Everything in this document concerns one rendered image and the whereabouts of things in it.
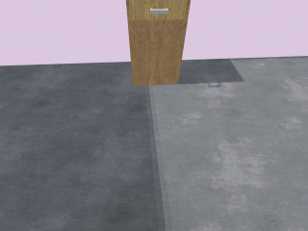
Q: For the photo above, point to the drawer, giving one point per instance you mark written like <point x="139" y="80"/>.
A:
<point x="140" y="9"/>

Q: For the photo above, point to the cabinet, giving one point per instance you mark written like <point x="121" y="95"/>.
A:
<point x="156" y="48"/>

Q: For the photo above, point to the handle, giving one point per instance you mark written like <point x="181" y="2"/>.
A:
<point x="159" y="11"/>

